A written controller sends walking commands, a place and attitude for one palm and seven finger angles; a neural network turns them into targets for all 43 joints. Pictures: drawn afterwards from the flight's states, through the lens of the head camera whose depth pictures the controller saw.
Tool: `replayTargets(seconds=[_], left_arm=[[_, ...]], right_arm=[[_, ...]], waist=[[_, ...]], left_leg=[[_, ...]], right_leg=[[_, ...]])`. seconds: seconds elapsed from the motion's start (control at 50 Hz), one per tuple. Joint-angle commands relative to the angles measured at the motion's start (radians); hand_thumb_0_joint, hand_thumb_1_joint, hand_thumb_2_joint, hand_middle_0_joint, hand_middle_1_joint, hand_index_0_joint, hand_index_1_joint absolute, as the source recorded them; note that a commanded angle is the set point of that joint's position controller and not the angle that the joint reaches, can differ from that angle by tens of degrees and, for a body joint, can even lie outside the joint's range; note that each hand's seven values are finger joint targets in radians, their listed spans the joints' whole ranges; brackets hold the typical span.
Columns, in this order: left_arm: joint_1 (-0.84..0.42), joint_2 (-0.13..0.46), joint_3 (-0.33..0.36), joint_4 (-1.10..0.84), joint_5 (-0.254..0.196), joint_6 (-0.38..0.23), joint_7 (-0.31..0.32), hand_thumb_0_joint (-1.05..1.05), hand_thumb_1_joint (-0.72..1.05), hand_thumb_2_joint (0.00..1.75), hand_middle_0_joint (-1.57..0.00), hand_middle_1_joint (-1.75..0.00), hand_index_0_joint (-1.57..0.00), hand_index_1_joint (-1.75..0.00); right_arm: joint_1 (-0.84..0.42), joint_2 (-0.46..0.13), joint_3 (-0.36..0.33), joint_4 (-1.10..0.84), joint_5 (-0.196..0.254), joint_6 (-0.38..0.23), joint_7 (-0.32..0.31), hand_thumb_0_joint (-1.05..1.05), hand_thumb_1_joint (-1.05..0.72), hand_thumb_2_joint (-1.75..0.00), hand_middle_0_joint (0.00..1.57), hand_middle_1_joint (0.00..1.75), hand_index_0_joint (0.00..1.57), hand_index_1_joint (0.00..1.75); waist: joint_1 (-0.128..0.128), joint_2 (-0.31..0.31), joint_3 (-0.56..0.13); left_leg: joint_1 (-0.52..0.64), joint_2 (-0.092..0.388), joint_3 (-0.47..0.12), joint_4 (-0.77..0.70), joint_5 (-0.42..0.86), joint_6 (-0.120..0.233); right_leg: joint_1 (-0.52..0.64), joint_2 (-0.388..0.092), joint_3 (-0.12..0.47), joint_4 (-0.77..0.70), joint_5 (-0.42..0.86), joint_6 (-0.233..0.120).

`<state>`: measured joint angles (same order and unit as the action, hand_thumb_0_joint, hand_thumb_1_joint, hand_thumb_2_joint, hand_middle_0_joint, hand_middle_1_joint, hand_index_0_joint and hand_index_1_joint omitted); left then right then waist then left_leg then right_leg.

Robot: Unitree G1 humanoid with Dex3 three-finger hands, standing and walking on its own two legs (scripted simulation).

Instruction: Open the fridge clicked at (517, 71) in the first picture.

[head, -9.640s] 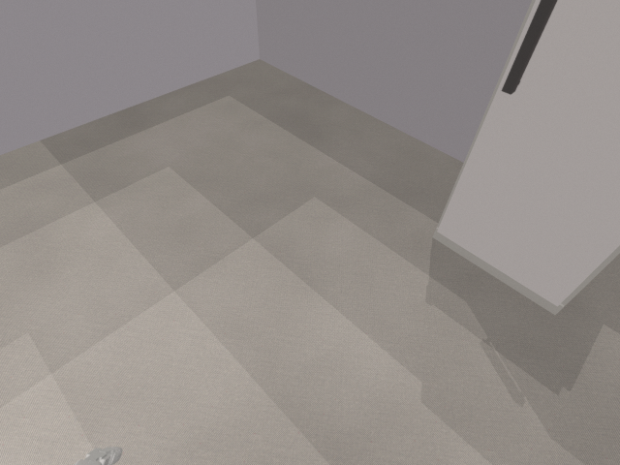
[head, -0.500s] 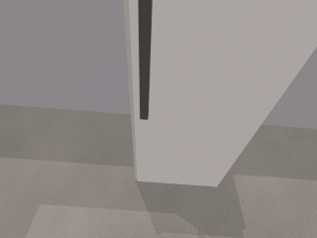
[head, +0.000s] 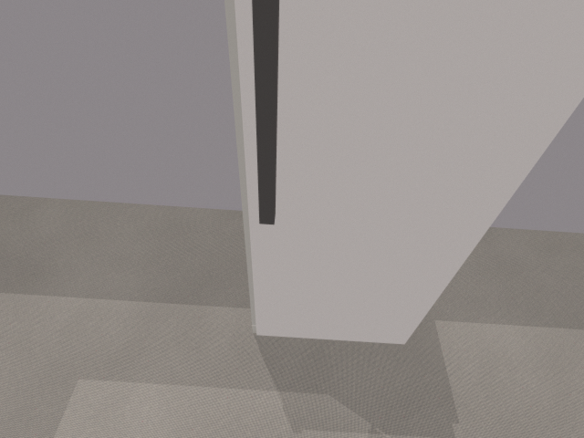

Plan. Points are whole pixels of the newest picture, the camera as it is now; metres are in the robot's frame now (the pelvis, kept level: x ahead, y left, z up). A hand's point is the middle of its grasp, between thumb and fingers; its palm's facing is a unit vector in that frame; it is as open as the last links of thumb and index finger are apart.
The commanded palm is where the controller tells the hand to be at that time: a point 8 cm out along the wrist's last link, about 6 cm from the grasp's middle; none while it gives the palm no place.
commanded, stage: raise the hand to about handle height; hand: left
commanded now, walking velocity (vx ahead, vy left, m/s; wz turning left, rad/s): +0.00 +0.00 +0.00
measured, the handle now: (268, 121) +0.51 +0.08 +0.17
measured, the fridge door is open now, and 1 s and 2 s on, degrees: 0 0 0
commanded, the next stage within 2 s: none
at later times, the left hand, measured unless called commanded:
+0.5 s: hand (148, 425) +0.14 +0.19 -0.01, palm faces +0.18 -0.98 -0.06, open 9.2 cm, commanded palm +0.14 +0.24 +0.01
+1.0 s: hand (122, 344) +0.21 +0.22 +0.06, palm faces +0.04 -1.00 -0.06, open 12.2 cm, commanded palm +0.18 +0.27 +0.08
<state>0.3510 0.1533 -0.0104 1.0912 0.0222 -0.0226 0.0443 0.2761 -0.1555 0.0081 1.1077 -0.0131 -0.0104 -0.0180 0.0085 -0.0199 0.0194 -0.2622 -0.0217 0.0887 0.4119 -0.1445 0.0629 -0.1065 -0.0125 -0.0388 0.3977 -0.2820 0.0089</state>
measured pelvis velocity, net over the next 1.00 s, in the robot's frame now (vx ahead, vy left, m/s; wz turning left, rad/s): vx -0.01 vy -0.02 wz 0.02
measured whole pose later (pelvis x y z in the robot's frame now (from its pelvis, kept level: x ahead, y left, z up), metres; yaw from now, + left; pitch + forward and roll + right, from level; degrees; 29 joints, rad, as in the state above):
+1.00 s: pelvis -0.01 -0.02 -0.03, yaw +1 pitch +4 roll -2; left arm 0.32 0.34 0.32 -0.01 -0.37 -0.22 -0.38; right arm 0.30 -0.28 0.01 0.62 0.06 -0.25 -0.09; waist 0.01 0.03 -0.07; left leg -0.53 0.03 0.04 0.74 -0.28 0.04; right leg -0.36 0.03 -0.07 0.71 -0.43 -0.02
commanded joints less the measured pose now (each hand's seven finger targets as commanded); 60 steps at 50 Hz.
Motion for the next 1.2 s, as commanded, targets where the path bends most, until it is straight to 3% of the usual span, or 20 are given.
replayTargets(seconds=[0.0,0.02,0.04,0.06,0.1,0.12,0.16,0.22,0.24,0.26,0.32,0.34,0.4,0.48,0.58,0.64,0.7,0.8,0.96,1.18], left_arm=[[-0.258,0.272,0.121,-1.387,-0.133,-0.178,0.084,0.00,0.85,0.88,-0.20,-0.33,-0.20,-0.33],[0.135,-0.019,-0.059,-1.045,-0.128,-0.051,0.093,0.00,0.83,0.87,-0.21,-0.34,-0.21,-0.34],[0.127,-0.049,-0.073,-1.110,-0.161,-0.027,0.088,0.00,0.81,0.86,-0.21,-0.36,-0.21,-0.36],[-0.007,-0.009,-0.065,-1.305,-0.198,-0.093,0.079,0.00,0.78,0.85,-0.21,-0.37,-0.21,-0.37],[0.040,0.067,0.028,-1.240,-0.188,-0.184,0.054,0.00,0.74,0.83,-0.21,-0.40,-0.21,-0.40],[0.068,0.022,0.030,-1.135,-0.194,-0.234,0.018,0.00,0.71,0.82,-0.21,-0.42,-0.21,-0.42],[0.272,-0.006,0.082,-0.942,-0.222,-0.357,-0.101,0.00,0.67,0.80,-0.22,-0.45,-0.22,-0.45],[0.313,0.091,0.181,-0.954,-0.260,-0.543,-0.317,0.00,0.60,0.77,-0.22,-0.50,-0.22,-0.50],[0.364,0.167,0.267,-0.954,-0.260,-0.524,-0.347,0.00,0.57,0.76,-0.22,-0.51,-0.22,-0.51],[0.344,0.183,0.271,-1.053,-0.277,-0.487,-0.363,0.00,0.55,0.75,-0.22,-0.53,-0.22,-0.53],[0.185,0.221,0.321,-1.282,-0.342,-0.385,-0.335,0.00,0.48,0.72,-0.23,-0.57,-0.23,-0.57],[0.127,0.240,0.337,-1.333,-0.349,-0.388,-0.310,0.00,0.46,0.71,-0.23,-0.58,-0.23,-0.58],[-0.001,0.238,0.303,-1.502,-0.326,-0.472,-0.265,0.00,0.39,0.68,-0.24,-0.63,-0.24,-0.63],[-0.110,0.247,0.250,-1.418,-0.336,-0.526,-0.348,0.00,0.29,0.64,-0.24,-0.69,-0.24,-0.69],[-0.060,0.325,0.340,-1.264,-0.383,-0.358,-0.469,0.00,0.18,0.59,-0.25,-0.76,-0.25,-0.76],[-0.003,0.375,0.463,-1.207,-0.421,-0.276,-0.462,0.00,0.11,0.56,-0.26,-0.81,-0.26,-0.81],[-0.005,0.350,0.479,-1.263,-0.444,-0.278,-0.433,0.00,0.04,0.53,-0.26,-0.86,-0.26,-0.86],[-0.033,0.317,0.424,-1.274,-0.429,-0.294,-0.425,0.00,-0.08,0.48,-0.27,-0.93,-0.27,-0.93],[-0.199,0.408,0.459,-1.344,-0.418,-0.253,-0.412,0.00,-0.27,0.40,-0.28,-1.05,-0.28,-1.05],[-0.394,0.455,0.476,-1.272,-0.412,-0.076,-0.440,0.00,-0.50,0.30,-0.30,-1.20,-0.30,-1.20]], right_arm=[[-0.049,-0.224,-0.012,-0.395,0.059,-0.251,-0.066,0.00,-0.90,-0.90,0.20,0.30,0.20,0.30],[-0.042,-0.153,-0.007,-0.361,0.074,-0.283,-0.055,0.00,-0.90,-0.90,0.20,0.30,0.20,0.30],[0.014,-0.176,-0.029,-0.382,0.091,-0.293,-0.048,0.00,-0.90,-0.90,0.20,0.30,0.20,0.30],[-0.048,-0.217,-0.034,-0.464,0.087,-0.310,-0.052,0.00,-0.90,-0.90,0.20,0.30,0.20,0.30],[-0.069,-0.238,-0.050,-0.496,0.048,-0.317,-0.058,0.00,-0.90,-0.90,0.20,0.30,0.20,0.30],[-0.084,-0.235,-0.058,-0.508,0.034,-0.309,-0.053,0.00,-0.90,-0.90,0.20,0.30,0.20,0.30],[-0.120,-0.218,-0.075,-0.544,0.027,-0.287,-0.019,0.00,-0.90,-0.90,0.20,0.30,0.20,0.30],[-0.171,-0.226,-0.106,-0.630,0.028,-0.264,0.021,0.00,-0.90,-0.90,0.20,0.30,0.20,0.30],[-0.175,-0.226,-0.114,-0.668,0.038,-0.251,0.027,0.00,-0.90,-0.90,0.20,0.30,0.20,0.30],[-0.202,-0.224,-0.106,-0.718,0.047,-0.237,0.022,0.00,-0.90,-0.90,0.20,0.30,0.20,0.30],[-0.199,-0.198,-0.091,-0.781,0.058,-0.197,-0.015,0.00,-0.90,-0.90,0.20,0.30,0.20,0.30],[-0.172,-0.197,-0.088,-0.774,0.054,-0.191,-0.028,0.00,-0.90,-0.90,0.20,0.30,0.20,0.30],[-0.106,-0.180,-0.075,-0.746,0.039,-0.202,-0.053,0.00,-0.90,-0.90,0.20,0.30,0.20,0.30],[-0.084,-0.203,-0.053,-0.680,0.044,-0.242,-0.072,0.00,-0.90,-0.90,0.20,0.30,0.20,0.30],[-0.106,-0.223,-0.047,-0.667,0.068,-0.271,-0.086,0.00,-0.90,-0.90,0.20,0.30,0.20,0.30],[-0.135,-0.213,-0.045,-0.670,0.068,-0.267,-0.085,0.00,-0.90,-0.90,0.20,0.30,0.20,0.30],[-0.129,-0.200,-0.042,-0.678,0.066,-0.272,-0.078,0.00,-0.90,-0.90,0.20,0.30,0.20,0.30],[-0.104,-0.217,-0.047,-0.674,0.071,-0.294,-0.069,0.00,-0.90,-0.90,0.20,0.30,0.20,0.30],[-0.102,-0.235,-0.035,-0.666,0.075,-0.316,-0.084,0.00,-0.90,-0.90,0.20,0.30,0.20,0.30],[-0.131,-0.239,-0.006,-0.671,0.087,-0.305,-0.094,0.00,-0.90,-0.90,0.20,0.30,0.20,0.30]], waist=[[-0.032,0.313,-0.422],[-0.050,0.227,-0.203],[-0.035,0.185,-0.141],[-0.049,0.140,-0.061],[-0.075,-0.053,-0.062],[-0.071,-0.165,-0.018],[0.008,-0.224,-0.008],[0.041,-0.119,-0.134],[0.082,-0.008,-0.181],[0.087,0.041,-0.240],[0.057,0.095,-0.290],[0.034,0.048,-0.237],[-0.029,0.128,-0.259],[-0.085,0.126,-0.202],[-0.029,0.061,-0.254],[0.025,0.008,-0.266],[0.033,-0.003,-0.265],[0.018,0.026,-0.223],[0.017,0.104,-0.230],[0.025,0.130,-0.180]], left_leg=[[0.371,0.104,-0.162,-0.042,0.009,-0.066],[0.212,0.102,-0.185,-0.080,-0.105,-0.064],[0.109,0.086,-0.196,-0.067,-0.200,-0.075],[0.046,0.080,-0.205,-0.030,-0.274,-0.064],[-0.015,0.064,-0.202,0.069,-0.260,-0.054],[-0.091,0.062,-0.192,0.122,-0.252,-0.056],[-0.230,0.045,-0.144,0.236,-0.185,-0.071],[-0.322,0.029,-0.097,0.389,-0.104,-0.073],[-0.305,0.023,-0.083,0.396,-0.068,-0.066],[-0.285,0.018,-0.067,0.393,-0.061,-0.059],[-0.282,0.017,-0.060,0.382,-0.162,-0.048],[-0.296,0.028,-0.083,0.394,-0.192,-0.043],[-0.226,0.042,-0.100,0.447,-0.086,-0.024],[-0.246,0.047,-0.124,0.486,-0.115,-0.021],[-0.240,0.039,-0.126,0.441,-0.086,-0.016],[-0.224,0.038,-0.134,0.399,-0.025,-0.022],[-0.182,0.035,-0.125,0.351,0.008,-0.027],[-0.112,0.034,-0.110,0.297,0.003,-0.023],[0.011,0.043,-0.123,0.201,-0.016,-0.019],[0.109,0.049,-0.161,0.081,-0.058,-0.030]], right_leg=[[-0.197,0.014,-0.037,0.163,0.014,-0.053],[-0.303,0.013,-0.050,0.211,-0.049,-0.046],[-0.312,0.005,-0.047,0.198,-0.052,-0.036],[-0.307,0.008,-0.061,0.157,-0.060,-0.034],[-0.393,0.024,-0.065,0.153,-0.097,-0.027],[-0.462,0.032,-0.082,0.184,-0.129,-0.022],[-0.532,0.038,-0.089,0.262,-0.155,-0.033],[-0.561,0.025,-0.047,0.395,-0.067,-0.045],[-0.518,0.019,-0.027,0.412,-0.013,-0.052],[-0.485,0.015,-0.024,0.416,0.011,-0.049],[-0.480,0.018,0.007,0.362,-0.099,-0.028],[-0.513,0.028,0.027,0.341,-0.153,-0.025],[-0.538,0.027,0.051,0.342,-0.013,-0.017],[-0.580,0.025,0.084,0.313,-0.041,-0.009],[-0.439,-0.016,0.147,0.227,0.020,0.033],[-0.344,-0.028,0.139,0.223,0.147,0.055],[-0.319,-0.019,0.098,0.221,0.224,0.053],[-0.363,0.008,0.050,0.205,0.169,0.034],[-0.340,0.036,-0.009,0.165,0.053,-0.012],[-0.279,0.051,-0.039,0.084,0.044,-0.027]])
